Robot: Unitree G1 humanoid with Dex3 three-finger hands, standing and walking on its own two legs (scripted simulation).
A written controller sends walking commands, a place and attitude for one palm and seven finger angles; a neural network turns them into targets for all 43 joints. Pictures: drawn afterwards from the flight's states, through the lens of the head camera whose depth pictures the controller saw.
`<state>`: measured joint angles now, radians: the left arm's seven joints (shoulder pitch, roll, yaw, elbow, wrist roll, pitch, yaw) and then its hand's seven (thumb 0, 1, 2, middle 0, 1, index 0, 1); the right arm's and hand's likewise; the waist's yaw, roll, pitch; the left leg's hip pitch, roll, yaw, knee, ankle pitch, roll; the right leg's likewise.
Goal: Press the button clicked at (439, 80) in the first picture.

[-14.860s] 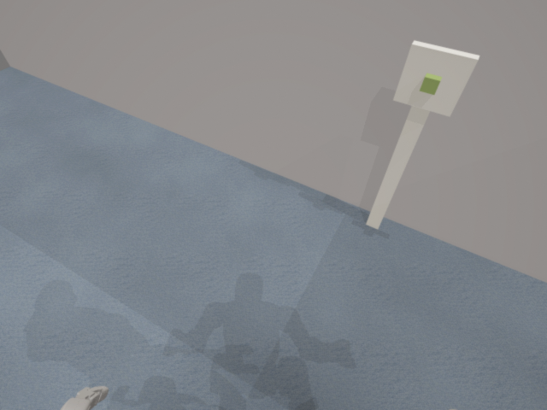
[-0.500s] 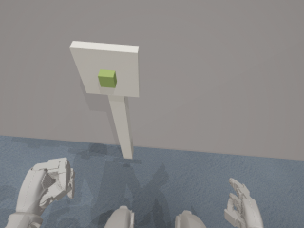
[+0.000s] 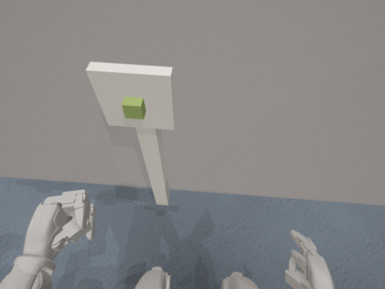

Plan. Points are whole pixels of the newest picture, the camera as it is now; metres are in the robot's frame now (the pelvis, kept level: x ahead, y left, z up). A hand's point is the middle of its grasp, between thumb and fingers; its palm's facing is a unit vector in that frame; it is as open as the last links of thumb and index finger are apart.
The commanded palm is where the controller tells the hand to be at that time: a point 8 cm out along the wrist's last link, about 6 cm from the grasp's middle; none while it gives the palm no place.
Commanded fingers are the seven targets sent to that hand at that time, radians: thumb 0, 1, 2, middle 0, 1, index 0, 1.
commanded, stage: raise the hand and make a fist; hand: left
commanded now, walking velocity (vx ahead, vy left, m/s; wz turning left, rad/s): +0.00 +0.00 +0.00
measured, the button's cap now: (134, 107) +0.50 +0.17 +0.06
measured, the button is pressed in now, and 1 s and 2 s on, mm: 0 0 0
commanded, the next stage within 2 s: aim a knuckle at the button in 0.28 s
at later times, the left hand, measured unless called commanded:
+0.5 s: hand (91, 222) +0.23 +0.20 +0.05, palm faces -0.04 -1.00 -0.05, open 3.1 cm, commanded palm +0.22 +0.25 +0.05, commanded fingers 0.00 0.90 0.90 -1.30 -1.50 -1.30 -1.50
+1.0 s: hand (120, 182) +0.32 +0.17 +0.03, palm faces -0.06 -1.00 -0.04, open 3.1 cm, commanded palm +0.30 +0.23 +0.04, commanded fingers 0.00 0.90 0.90 -1.30 -1.50 -1.30 -1.50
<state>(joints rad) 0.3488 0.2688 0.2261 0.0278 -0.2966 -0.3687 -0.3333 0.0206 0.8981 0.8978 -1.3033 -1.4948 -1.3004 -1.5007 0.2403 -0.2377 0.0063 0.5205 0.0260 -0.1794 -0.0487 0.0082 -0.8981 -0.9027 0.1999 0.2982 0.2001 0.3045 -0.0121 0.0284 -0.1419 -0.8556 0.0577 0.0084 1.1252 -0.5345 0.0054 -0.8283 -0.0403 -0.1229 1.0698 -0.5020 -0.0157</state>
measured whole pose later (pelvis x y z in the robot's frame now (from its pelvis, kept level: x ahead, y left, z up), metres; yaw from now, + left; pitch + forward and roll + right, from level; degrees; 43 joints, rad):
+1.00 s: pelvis +0.00 +0.00 +0.00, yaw -1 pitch +17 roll -1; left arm -0.04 0.24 0.18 0.33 -0.22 -0.39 -0.24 0.02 0.90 0.90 -1.30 -1.49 -1.30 -1.50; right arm 0.26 -0.26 0.01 0.57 0.01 -0.12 -0.04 0.01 -0.90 -0.90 0.20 0.30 0.20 0.30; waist -0.04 0.02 -0.14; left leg -0.91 0.05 0.03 1.13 -0.52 0.01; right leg -0.90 -0.04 -0.10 1.10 -0.50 -0.01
